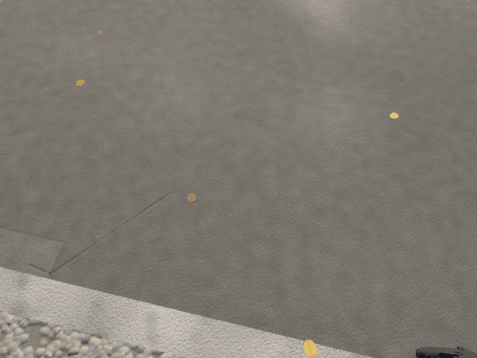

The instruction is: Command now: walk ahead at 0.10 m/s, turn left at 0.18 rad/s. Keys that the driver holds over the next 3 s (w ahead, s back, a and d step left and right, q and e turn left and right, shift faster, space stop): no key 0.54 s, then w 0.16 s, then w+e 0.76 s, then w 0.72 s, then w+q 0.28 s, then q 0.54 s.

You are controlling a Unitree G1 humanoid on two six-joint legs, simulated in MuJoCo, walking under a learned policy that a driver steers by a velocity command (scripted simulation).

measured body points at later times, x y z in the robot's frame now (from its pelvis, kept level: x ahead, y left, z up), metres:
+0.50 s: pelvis +0.08 -0.03 +0.01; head +0.09 -0.04 +0.46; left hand +0.19 +0.22 -0.11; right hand +0.19 -0.29 -0.12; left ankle +0.09 +0.08 -0.73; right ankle +0.08 -0.16 -0.73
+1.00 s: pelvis +0.20 -0.02 +0.01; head +0.22 -0.01 +0.46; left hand +0.37 +0.23 -0.10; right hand +0.15 -0.28 -0.12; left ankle +0.11 +0.08 -0.73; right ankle +0.26 -0.18 -0.66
